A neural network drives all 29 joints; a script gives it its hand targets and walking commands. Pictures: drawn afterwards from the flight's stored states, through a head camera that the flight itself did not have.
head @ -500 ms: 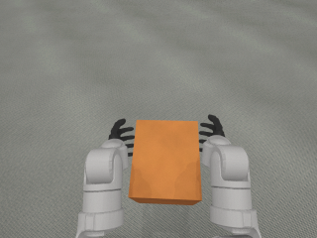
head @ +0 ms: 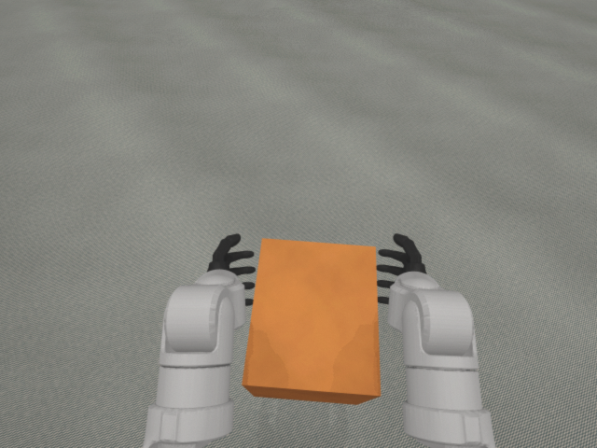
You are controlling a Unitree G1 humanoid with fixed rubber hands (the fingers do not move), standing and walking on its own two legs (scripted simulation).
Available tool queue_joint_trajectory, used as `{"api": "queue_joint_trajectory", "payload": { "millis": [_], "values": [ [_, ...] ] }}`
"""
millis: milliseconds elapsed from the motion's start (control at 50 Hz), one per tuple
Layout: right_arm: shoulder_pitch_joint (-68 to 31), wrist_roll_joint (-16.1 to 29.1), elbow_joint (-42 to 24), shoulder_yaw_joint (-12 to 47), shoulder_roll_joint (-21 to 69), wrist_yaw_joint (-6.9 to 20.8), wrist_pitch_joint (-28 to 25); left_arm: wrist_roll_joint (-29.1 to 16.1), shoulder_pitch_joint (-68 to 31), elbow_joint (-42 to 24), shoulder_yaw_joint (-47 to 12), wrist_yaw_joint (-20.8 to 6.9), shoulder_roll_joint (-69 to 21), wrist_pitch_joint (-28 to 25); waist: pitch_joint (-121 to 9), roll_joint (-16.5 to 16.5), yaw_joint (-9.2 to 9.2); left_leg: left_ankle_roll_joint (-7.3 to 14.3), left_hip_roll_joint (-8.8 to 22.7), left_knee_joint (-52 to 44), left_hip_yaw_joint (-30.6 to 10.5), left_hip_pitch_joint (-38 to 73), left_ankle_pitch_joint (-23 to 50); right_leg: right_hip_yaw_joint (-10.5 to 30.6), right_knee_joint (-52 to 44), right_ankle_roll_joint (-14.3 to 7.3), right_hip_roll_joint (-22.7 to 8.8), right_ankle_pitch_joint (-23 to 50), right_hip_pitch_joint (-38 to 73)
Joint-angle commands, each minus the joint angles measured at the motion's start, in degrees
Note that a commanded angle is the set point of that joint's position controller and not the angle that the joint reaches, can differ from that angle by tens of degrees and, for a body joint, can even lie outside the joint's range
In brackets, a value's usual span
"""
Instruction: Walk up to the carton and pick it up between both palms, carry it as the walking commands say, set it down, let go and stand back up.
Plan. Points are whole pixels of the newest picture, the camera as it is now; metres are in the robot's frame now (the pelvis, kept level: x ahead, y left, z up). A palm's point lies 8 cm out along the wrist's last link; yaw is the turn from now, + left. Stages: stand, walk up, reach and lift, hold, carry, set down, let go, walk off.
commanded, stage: carry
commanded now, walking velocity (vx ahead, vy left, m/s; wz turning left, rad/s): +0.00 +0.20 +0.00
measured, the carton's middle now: (311, 325) +0.32 +0.01 -0.02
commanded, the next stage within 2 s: none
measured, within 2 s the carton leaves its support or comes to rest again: neither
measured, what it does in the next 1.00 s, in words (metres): steps to the left: right foot, then left foot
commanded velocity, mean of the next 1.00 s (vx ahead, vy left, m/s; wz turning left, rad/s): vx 0.00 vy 0.20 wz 0.00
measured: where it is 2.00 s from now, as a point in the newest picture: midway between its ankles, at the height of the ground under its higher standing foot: outside the picture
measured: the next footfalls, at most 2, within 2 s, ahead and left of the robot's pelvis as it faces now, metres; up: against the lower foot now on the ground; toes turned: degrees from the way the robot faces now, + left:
right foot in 0.06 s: +0.00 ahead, -0.10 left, +0.00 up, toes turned -9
left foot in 0.30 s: +0.03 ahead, +0.26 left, +0.00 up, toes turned +3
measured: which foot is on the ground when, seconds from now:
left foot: down 0.00-0.08, up 0.10-0.28, down 0.30-0.56, up 0.58-0.70, down 0.72-1.00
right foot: up 0.00-0.04, down 0.06-0.34, up 0.36-0.52, down 0.54-0.74, up 0.76-1.00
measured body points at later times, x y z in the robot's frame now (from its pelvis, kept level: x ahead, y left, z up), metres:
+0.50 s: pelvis -0.06 +0.17 +0.00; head -0.02 +0.17 +0.45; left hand +0.26 +0.30 +0.07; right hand +0.27 +0.06 +0.07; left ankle -0.01 +0.26 -0.73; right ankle -0.05 +0.04 -0.71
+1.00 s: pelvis -0.11 +0.34 +0.00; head -0.10 +0.35 +0.45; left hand +0.21 +0.46 +0.08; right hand +0.22 +0.22 +0.08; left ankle -0.04 +0.35 -0.73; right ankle -0.15 +0.22 -0.68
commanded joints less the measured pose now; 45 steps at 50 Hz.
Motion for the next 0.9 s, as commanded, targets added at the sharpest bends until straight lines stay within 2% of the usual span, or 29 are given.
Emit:
{"api": "queue_joint_trajectory", "payload": {
  "millis": [0, 20, 40, 60, 80, 120, 140, 180, 220, 240, 260, 280, 300, 320, 360, 420, 460, 480, 500, 520, 540, 560, 600, 660, 680, 720, 740, 780, 880],
  "values": [
    [-23.3, 24.6, -1.7, 35.0, 61.1, 20.7, 1.2, -25.6, -27.0, -1.7, -33.6, -19.8, -61.8, -2.2, -23.2, 3.7, -0.97, -6.4, 16.8, -12.2, -17.5, 18.3, 3.7, -0.4, -20.9, -2.0, -1.9, 9.0, 9.7],
    [-24.2, 25.0, -2.0, 35.6, 61.0, 20.6, 1.2, -25.4, -27.5, -1.9, -33.0, -20.0, -61.7, -2.5, -23.9, 0.6, -0.47, -11.9, 14.2, -9.9, -13.8, 11.2, 6.3, 2.9, -28.3, -2.9, -6.2, 13.2, 20.0],
    [-25.9, 26.0, -3.5, 36.8, 61.4, 20.6, 1.3, -25.0, -27.3, -2.6, -32.3, -20.2, -61.0, -2.9, -23.9, -9.3, -0.17, -18.5, 9.9, -1.7, -9.6, 0.5, 8.0, 16.0, -31.3, -6.2, -17.2, 7.3, 29.3],
    [-25.9, 27.5, -4.0, 37.8, 61.2, 20.6, 1.7, -24.8, -27.0, -3.4, -32.3, -20.2, -61.7, -3.2, -21.7, -23.3, -0.05, -18.5, 8.1, 21.5, -11.1, -5.9, -13.2, 32.0, -30.1, -13.1, -31.6, 16.8, 24.6],
    [-30.8, 28.8, -7.2, 39.6, 61.6, 21.3, 1.9, -23.6, -24.3, -1.7, -31.1, -20.1, -61.7, -3.6, -15.1, -24.7, 0.58, -17.6, 11.0, 39.1, -18.6, -9.9, -15.7, 33.2, -33.0, -17.7, -35.4, 22.0, 16.7],
    [-30.9, 29.9, -7.9, 39.2, 62.5, 21.5, 2.0, -24.3, -26.3, -4.8, -32.8, -20.3, -62.7, -3.3, -14.8, -8.2, -0.74, -15.8, 10.2, 33.9, -19.8, -11.7, -12.4, 14.9, -25.2, -9.6, -22.8, 27.3, 18.8],
    [-28.4, 29.9, -4.9, 38.5, 61.8, 21.7, 2.1, -24.7, -28.6, -5.6, -33.1, -20.1, -61.6, -3.1, -14.7, -5.5, -1.69, -15.1, 9.2, 26.4, -17.0, -12.6, -12.7, 10.1, -22.4, -6.6, -18.9, 32.2, 21.3],
    [-25.5, 29.2, -0.4, 36.6, 60.2, 21.5, 2.4, -24.1, -29.5, -4.8, -33.4, -19.5, -59.3, -3.0, -16.1, -6.3, -1.27, -12.8, 4.4, 13.5, -9.3, -5.4, -15.7, 4.9, -18.7, -3.0, -14.5, 43.4, 19.6],
    [-23.4, 28.7, 2.4, 36.1, 61.1, 21.4, 2.8, -23.3, -28.2, -4.5, -33.3, -18.7, -58.1, -2.8, -16.3, -11.2, -0.68, -11.9, 0.9, 1.9, -3.7, 1.9, -13.5, 7.6, -15.3, -2.0, -14.8, 49.5, 18.0],
    [-22.4, 28.5, 4.1, 35.9, 61.4, 21.4, 2.8, -22.4, -25.8, -2.9, -32.7, -18.5, -57.2, -2.8, -17.1, -9.8, -0.66, -11.3, 2.4, -3.7, -5.1, 8.2, -5.0, 6.6, -12.8, -0.2, -13.8, 45.8, 15.2],
    [-20.9, 28.0, 5.8, 35.6, 61.6, 21.6, 2.5, -21.6, -24.5, -2.0, -32.3, -18.4, -56.4, -2.9, -20.5, -3.8, -0.33, -9.6, 8.1, -3.5, -9.8, 17.1, 11.0, 3.3, -7.7, 2.3, -10.7, 38.0, 10.3],
    [-20.2, 27.5, 5.5, 35.7, 61.5, 21.7, 2.0, -21.5, -25.5, -2.5, -32.7, -18.4, -56.3, -3.0, -22.6, 7.3, -0.68, -6.0, 16.1, -1.8, -17.5, 24.7, 32.0, -0.6, -0.8, 4.9, -5.9, 19.4, 1.5],
    [-21.2, 26.9, 4.5, 35.5, 61.1, 21.8, 1.6, -21.6, -26.7, -1.7, -33.0, -18.6, -57.1, -3.1, -21.3, 19.1, -1.48, -1.6, 23.5, 0.2, -25.2, 30.7, 52.8, -2.8, 7.0, 6.4, -1.1, -10.3, -9.9],
    [-24.4, 27.3, 2.7, 36.5, 62.9, 21.7, 1.1, -22.9, -30.6, -4.9, -34.8, -19.1, -58.3, -3.3, -21.3, 18.8, -2.27, 1.6, 22.7, 0.1, -23.0, 25.3, 48.6, 1.6, 8.0, 6.3, -2.5, -13.3, -8.7],
    [-26.4, 26.5, -1.4, 36.1, 63.0, 21.1, 0.5, -25.6, -34.3, -5.6, -36.5, -19.9, -60.5, -3.3, -18.6, 9.9, -2.19, -0.2, 18.2, 0.3, -18.9, 18.7, 33.0, 0.3, 9.1, 5.0, -2.3, -7.8, -5.4],
    [-26.3, 25.8, -6.7, 35.2, 61.8, 19.8, -0.2, -27.3, -31.6, -6.7, -35.8, -19.8, -61.9, -3.3, -23.4, 10.9, -1.04, -0.6, 16.7, 2.4, -14.4, 19.2, 24.1, 0.3, -0.3, 2.7, -2.0, 1.3, -0.9],
    [-24.6, 24.8, -5.6, 34.2, 61.0, 19.0, -0.3, -27.8, -31.5, -7.4, -35.8, -19.8, -61.5, -3.0, -24.5, 7.9, -0.22, -2.4, 14.0, 5.3, -11.3, 17.6, 20.0, -0.1, -16.4, 1.6, -2.8, 13.7, 6.8],
    [-22.2, 24.0, -3.9, 33.9, 60.6, 18.6, -0.1, -27.5, -31.0, -6.6, -35.0, -20.0, -60.9, -2.8, -24.9, 3.1, -0.18, -4.6, 12.0, 9.0, -10.4, 12.5, 17.0, 5.2, -21.7, 0.6, -7.4, 20.2, 13.1],
    [-21.3, 23.5, -2.9, 34.4, 60.4, 18.4, 0.1, -26.9, -29.3, -5.4, -34.1, -20.3, -59.2, -2.6, -24.7, -10.3, -0.05, -7.8, 8.0, 16.9, -8.3, 0.9, 4.3, 21.5, -24.9, -3.1, -20.6, 35.4, 20.7],
    [-21.1, 23.6, -2.1, 35.4, 60.2, 18.5, 0.7, -26.2, -27.7, -3.6, -33.5, -20.6, -58.5, -2.5, -22.0, -17.9, -0.63, -9.7, 5.1, 24.9, -8.6, -9.1, -21.5, 30.8, -25.2, -9.4, -30.2, 50.3, 23.9],
    [-23.8, 24.3, -2.6, 36.0, 60.1, 18.8, 1.0, -25.8, -26.5, -1.6, -32.7, -20.9, -58.7, -2.3, -21.3, -13.1, -0.22, -9.4, 7.4, 30.6, -13.7, -8.2, -21.3, 26.3, -24.6, -11.8, -28.1, 45.2, 22.4],
    [-25.4, 25.2, -3.9, 36.9, 60.7, 19.3, 1.3, -25.0, -24.5, 0.1, -32.7, -21.0, -59.7, -2.3, -19.7, -13.3, -0.59, -9.5, 8.8, 29.1, -14.7, -8.9, -19.8, 23.9, -23.8, -11.3, -26.8, 40.1, 20.7],
    [-27.1, 28.2, -5.9, 38.6, 61.7, 20.5, 1.3, -24.4, -23.5, -1.6, -32.4, -20.6, -61.0, -2.8, -17.5, -12.5, -0.82, -11.2, 9.8, 21.7, -14.0, -5.3, -14.4, 15.0, -22.1, -6.8, -21.3, 35.7, 16.1],
    [-27.2, 29.2, -3.6, 37.7, 62.0, 21.1, 1.8, -24.1, -26.9, -3.2, -33.2, -19.5, -60.1, -3.0, -19.8, -13.1, -1.5, -10.4, 5.8, 0.4, -8.6, 8.3, -8.4, 5.1, -14.8, -1.8, -14.6, 29.2, 10.9],
    [-26.1, 29.1, -1.7, 36.9, 61.6, 21.2, 1.9, -23.5, -26.1, -2.1, -33.0, -19.1, -59.4, -2.8, -20.7, -8.0, -1.35, -9.3, 7.2, -6.0, -9.7, 14.0, -4.9, 3.1, -11.2, -0.2, -11.5, 21.8, 7.8],
    [-24.9, 28.1, 0.7, 35.5, 60.7, 21.7, 1.7, -22.5, -26.3, -1.4, -33.4, -18.8, -59.4, -2.9, -19.3, 19.6, -0.93, -1.3, 24.0, -7.9, -28.9, 21.1, 19.3, -3.0, 6.7, 4.2, -1.1, -9.3, -8.3],
    [-26.8, 28.7, 0.1, 36.5, 62.3, 22.0, 1.4, -23.7, -30.3, -4.5, -35.2, -19.0, -60.3, -3.0, -19.4, 19.3, -1.98, 1.8, 22.6, -7.7, -24.7, 17.1, 12.2, 2.8, 12.3, 3.7, -3.1, -10.9, -7.4],
    [-26.7, 28.3, -0.1, 35.3, 62.9, 22.1, 1.6, -25.5, -34.1, -4.7, -36.3, -19.2, -61.1, -3.1, -16.5, 8.4, -2.3, 1.1, 18.9, -7.5, -22.1, 16.3, 5.6, 1.9, 17.9, 3.0, -1.8, -7.5, -8.7],
    [-24.3, 25.9, -0.4, 32.4, 60.6, 21.2, 1.3, -26.5, -32.3, -3.8, -35.5, -18.6, -61.3, -2.8, -21.2, 5.9, -1.58, 1.3, 18.2, -7.2, -20.5, 22.9, 5.0, 1.9, 10.2, 1.5, -1.3, -2.3, -9.3]
  ]
}}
